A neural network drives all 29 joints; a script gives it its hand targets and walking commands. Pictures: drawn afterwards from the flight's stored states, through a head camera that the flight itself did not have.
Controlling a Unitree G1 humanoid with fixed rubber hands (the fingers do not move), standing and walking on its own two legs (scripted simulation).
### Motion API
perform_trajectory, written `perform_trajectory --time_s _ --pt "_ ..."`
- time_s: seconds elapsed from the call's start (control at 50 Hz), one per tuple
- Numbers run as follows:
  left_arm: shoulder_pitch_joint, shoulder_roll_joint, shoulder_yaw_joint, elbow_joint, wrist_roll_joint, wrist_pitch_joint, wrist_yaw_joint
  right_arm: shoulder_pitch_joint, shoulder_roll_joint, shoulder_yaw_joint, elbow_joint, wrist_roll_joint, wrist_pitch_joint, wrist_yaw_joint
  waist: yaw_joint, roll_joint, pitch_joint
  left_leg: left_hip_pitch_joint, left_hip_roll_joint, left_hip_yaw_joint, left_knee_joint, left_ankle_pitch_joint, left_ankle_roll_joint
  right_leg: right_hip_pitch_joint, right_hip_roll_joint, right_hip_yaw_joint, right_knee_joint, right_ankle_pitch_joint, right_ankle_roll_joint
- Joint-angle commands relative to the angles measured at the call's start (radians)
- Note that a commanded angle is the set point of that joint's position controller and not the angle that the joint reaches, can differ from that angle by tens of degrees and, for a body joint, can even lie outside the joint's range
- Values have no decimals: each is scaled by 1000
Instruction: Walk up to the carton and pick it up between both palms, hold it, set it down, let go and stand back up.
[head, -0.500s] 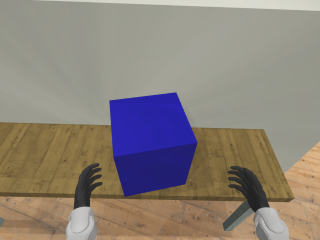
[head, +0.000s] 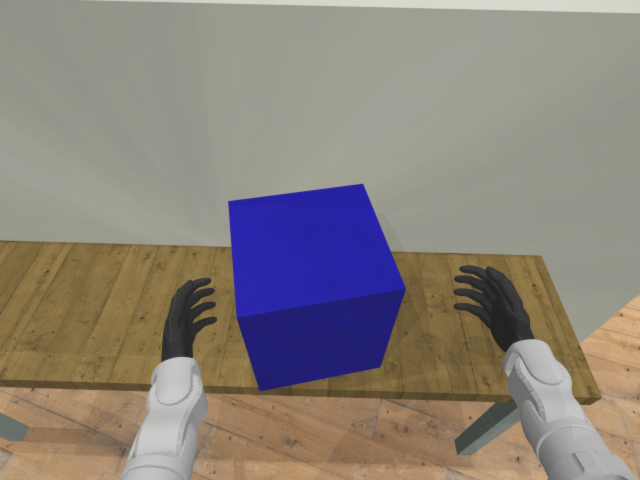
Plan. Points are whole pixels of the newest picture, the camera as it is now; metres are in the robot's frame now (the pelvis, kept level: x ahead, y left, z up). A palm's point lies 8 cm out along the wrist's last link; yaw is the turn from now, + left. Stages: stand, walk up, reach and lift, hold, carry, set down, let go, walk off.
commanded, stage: reach and lift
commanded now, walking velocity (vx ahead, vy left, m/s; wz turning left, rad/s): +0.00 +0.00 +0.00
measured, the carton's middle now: (309, 290) +0.40 +0.06 -0.06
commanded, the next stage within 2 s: none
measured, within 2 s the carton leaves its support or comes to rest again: neither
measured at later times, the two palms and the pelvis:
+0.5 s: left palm (171, 294) +0.31 +0.23 +0.06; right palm (501, 266) +0.38 -0.19 +0.07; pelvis -0.01 +0.00 +0.00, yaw +0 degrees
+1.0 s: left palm (171, 241) +0.36 +0.23 +0.10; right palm (489, 205) +0.45 -0.18 +0.11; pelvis -0.01 -0.01 +0.00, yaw +1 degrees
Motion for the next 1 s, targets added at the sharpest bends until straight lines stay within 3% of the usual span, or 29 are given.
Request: perform_trajectory --time_s 0.0,0.06,0.12,0.14,0.2,0.22,0.24,0.3,0.36,0.48,0.52,0.58,0.62,0.66,0.7,0.82,0.92,0.96,0.98 --pt "-248 64 59 -173 26 36 -31 -308 -199 -41 -102 11 6 -18 -9 -70 -268 21 -70 30 -45 360 10 295 17 31 -19 352 -13" --pt "-283 62 51 -172 14 72 -39 -368 -209 -48 -131 4 32 -20 -7 -91 -263 11 -68 30 -60 344 18 298 20 25 -30 338 -9" --pt "-360 78 54 -207 12 92 -37 -421 -209 -50 -143 16 65 -14 5 -54 -266 4 -67 27 -69 333 10 277 19 21 -41 293 -16" --pt "-363 79 58 -172 10 103 -38 -428 -207 -51 -126 8 81 -12 0 -76 -243 -1 -65 29 -74 304 19 263 18 23 -48 262 -13" --pt "-444 116 74 -215 -8 108 -36 -500 -206 -68 -197 -5 101 -14 15 -76 -320 -39 -69 39 -78 271 32 282 2 36 -39 260 0" --pt "-475 114 77 -196 -4 113 -30 -531 -211 -71 -171 -2 112 -11 22 -58 -320 -47 -65 38 -83 258 31 267 4 34 -33 240 -5" --pt "-466 116 79 -219 -9 113 -26 -529 -207 -67 -203 7 113 -11 32 -50 -350 -39 -66 40 -73 280 29 278 4 34 -28 256 -7" --pt "-480 124 82 -246 -3 129 -31 -542 -228 -74 -201 10 124 -24 19 -43 -427 5 -67 36 -50 391 13 316 17 23 -15 388 0" --pt "-549 134 76 -284 -13 150 -34 -603 -252 -93 -210 9 136 -29 10 -26 -483 15 -68 31 -34 425 2 300 22 14 -10 426 1" --pt "-647 123 71 -188 -9 250 -42 -711 -271 -106 -62 -4 219 -24 7 -2 -400 23 -54 18 -51 364 -7 209 28 2 -51 284 -18" --pt "-661 133 75 -204 -28 280 -40 -749 -268 -115 -121 -12 236 -24 16 -46 -435 18 -55 23 -52 334 6 204 31 -2 -57 247 -11" --pt "-714 142 78 -172 -32 303 -30 -806 -267 -123 -102 -39 263 -21 31 -65 -437 -19 -54 24 -60 300 14 206 28 -3 -51 221 -3" --pt "-744 151 93 -134 -27 317 -35 -831 -256 -107 -62 -35 279 -22 34 -86 -445 -28 -57 24 -56 307 18 227 25 -1 -45 243 7" --pt "-785 151 89 -149 -25 336 -40 -870 -270 -111 -29 -27 296 -25 29 -54 -444 -38 -56 18 -55 345 2 252 28 -3 -39 292 1" --pt "-801 160 94 -137 -31 355 -43 -892 -280 -103 -26 -20 310 -27 33 -61 -460 -35 -55 18 -49 370 1 253 29 -5 -37 320 3" --pt "-946 213 115 -100 -49 324 -19 -1012 -245 -106 -57 -42 318 -36 63 -81 -563 -137 -65 35 -57 269 16 287 9 9 -10 280 29" --pt "-969 224 128 -4 -35 302 -44 -1055 -243 -58 19 -10 313 -55 75 -83 -610 -170 -66 32 -35 371 2 385 7 13 31 497 45" --pt "-985 205 107 38 -32 290 -56 -1062 -245 -56 86 -8 307 -63 60 -60 -589 -171 -62 24 -34 395 -11 373 10 6 37 530 41" --pt "-969 202 114 58 -28 286 -62 -1052 -245 -55 113 -14 301 -66 56 -76 -580 -163 -60 25 -33 393 -10 363 11 5 29 516 38"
